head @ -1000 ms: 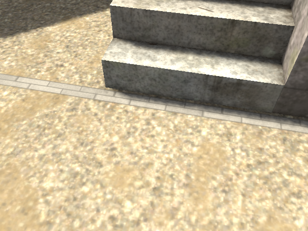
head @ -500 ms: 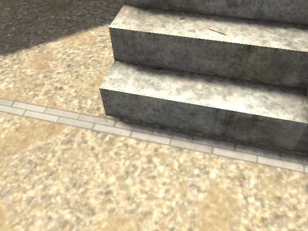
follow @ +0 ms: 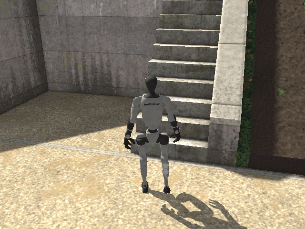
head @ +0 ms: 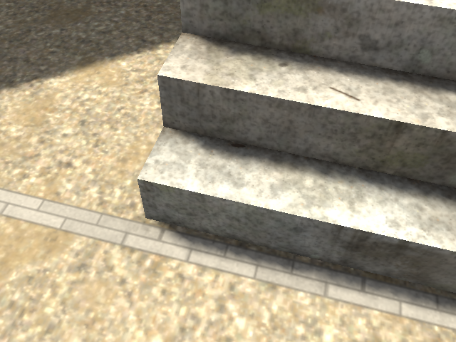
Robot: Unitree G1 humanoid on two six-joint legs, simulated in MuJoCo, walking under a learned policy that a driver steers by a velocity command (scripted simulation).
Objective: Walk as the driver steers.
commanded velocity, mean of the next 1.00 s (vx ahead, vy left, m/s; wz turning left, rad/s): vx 0.50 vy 0.00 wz -0.43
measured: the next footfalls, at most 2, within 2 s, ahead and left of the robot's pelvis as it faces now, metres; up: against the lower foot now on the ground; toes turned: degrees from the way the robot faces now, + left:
right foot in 0.40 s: +0.35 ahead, -0.13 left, +0.00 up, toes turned -13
left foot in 0.88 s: +0.60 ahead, -0.03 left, +0.00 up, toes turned -25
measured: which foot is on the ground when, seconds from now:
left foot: down 0.00-0.40, up 0.42-0.86, down 0.88-1.00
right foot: up 0.00-0.38, down 0.40-0.88, up 0.90-1.00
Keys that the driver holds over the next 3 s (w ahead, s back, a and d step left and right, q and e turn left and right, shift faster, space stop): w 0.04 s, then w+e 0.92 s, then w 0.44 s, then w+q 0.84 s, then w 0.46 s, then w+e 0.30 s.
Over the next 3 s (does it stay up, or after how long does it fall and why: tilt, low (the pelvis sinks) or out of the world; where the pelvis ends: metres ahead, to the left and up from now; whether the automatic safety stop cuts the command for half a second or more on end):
stays up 1.31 -0.23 0.64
